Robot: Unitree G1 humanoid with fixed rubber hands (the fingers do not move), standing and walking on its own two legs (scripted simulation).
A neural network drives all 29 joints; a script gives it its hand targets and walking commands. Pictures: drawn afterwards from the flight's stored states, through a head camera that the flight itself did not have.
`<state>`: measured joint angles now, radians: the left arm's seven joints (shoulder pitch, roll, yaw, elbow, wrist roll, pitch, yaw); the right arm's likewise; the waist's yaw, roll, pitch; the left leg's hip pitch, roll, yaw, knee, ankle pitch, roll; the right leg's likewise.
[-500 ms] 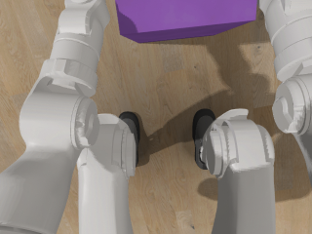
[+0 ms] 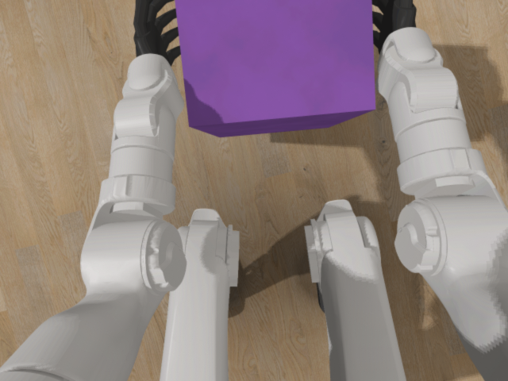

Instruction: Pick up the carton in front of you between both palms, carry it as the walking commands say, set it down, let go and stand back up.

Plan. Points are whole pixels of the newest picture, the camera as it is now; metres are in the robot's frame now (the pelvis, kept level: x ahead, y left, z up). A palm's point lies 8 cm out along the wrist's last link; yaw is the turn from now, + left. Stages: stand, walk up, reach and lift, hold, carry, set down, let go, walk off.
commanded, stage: reach and lift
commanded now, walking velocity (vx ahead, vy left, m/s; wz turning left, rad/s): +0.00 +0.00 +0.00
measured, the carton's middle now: (271, 59) +0.54 -0.03 -0.17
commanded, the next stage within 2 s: none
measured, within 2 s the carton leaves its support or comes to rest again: neither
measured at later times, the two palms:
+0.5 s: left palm (75, 32) +0.49 +0.13 +0.07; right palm out of the picture +0.48 -0.17 +0.06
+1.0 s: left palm out of the picture +0.44 +0.14 +0.23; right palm out of the picture +0.43 -0.16 +0.23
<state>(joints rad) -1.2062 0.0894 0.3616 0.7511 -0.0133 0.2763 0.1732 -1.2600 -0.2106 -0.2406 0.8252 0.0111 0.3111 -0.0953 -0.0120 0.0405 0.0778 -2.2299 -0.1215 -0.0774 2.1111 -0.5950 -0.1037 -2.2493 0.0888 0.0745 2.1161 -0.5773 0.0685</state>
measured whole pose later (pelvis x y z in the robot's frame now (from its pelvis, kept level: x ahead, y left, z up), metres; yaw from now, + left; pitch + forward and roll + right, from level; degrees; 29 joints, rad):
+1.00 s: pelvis +0.05 +0.00 +0.26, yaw -2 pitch +30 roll +0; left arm -0.63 -0.12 0.42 0.62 0.21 0.33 0.06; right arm -0.64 0.07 -0.38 0.64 -0.22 0.36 -0.03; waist 0.00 0.02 -0.23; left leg -1.27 -0.09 -0.13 1.21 -0.45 -0.05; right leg -1.29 0.09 0.12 1.21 -0.43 0.04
